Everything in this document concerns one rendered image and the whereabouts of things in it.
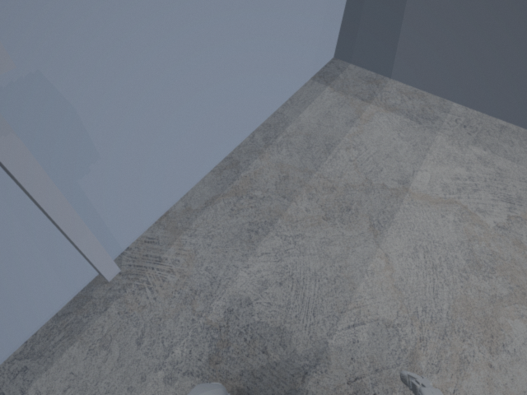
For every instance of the panel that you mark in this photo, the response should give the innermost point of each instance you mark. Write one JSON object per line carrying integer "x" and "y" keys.
{"x": 27, "y": 173}

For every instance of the right robot hand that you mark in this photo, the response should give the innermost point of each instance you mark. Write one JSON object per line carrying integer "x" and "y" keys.
{"x": 420, "y": 385}

